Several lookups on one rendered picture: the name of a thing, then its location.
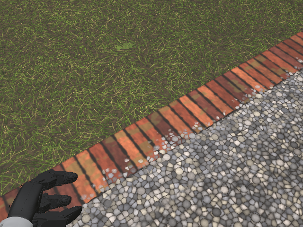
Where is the robot left forearm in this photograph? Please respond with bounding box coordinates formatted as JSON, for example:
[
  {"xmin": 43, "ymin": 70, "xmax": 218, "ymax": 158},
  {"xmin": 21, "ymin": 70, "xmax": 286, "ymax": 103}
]
[{"xmin": 0, "ymin": 217, "xmax": 33, "ymax": 227}]

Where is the left robot hand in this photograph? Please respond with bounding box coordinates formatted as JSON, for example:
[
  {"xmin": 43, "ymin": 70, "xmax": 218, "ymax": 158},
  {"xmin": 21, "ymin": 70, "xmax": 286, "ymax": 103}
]
[{"xmin": 8, "ymin": 168, "xmax": 82, "ymax": 227}]

